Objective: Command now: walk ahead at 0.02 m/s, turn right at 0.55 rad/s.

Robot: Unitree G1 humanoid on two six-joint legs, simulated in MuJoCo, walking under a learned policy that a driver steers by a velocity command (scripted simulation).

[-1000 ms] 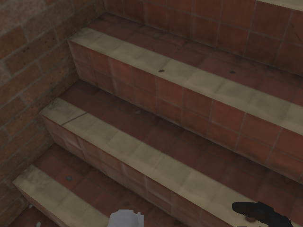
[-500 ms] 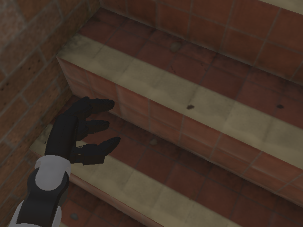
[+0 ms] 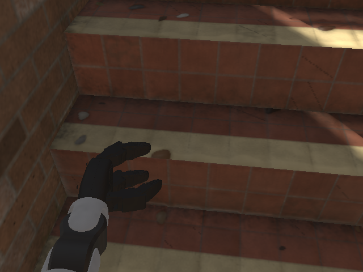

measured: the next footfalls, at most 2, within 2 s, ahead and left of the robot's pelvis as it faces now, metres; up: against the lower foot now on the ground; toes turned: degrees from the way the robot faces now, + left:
right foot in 0.08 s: -0.01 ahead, -0.10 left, +0.00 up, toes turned +4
right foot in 1.00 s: -0.05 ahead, -0.07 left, +0.00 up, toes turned -34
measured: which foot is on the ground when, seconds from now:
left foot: down 0.00-1.00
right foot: up 0.00-0.06, down 0.08-0.34, up 0.36-0.98, down 1.00-1.00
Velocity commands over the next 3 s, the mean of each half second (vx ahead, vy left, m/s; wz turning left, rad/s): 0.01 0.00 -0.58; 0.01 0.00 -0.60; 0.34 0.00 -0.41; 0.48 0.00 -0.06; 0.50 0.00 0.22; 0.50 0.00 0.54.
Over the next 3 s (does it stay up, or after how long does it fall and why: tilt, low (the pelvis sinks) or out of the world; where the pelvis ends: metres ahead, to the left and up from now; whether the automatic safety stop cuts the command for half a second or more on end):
stays up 0.22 -0.22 0.24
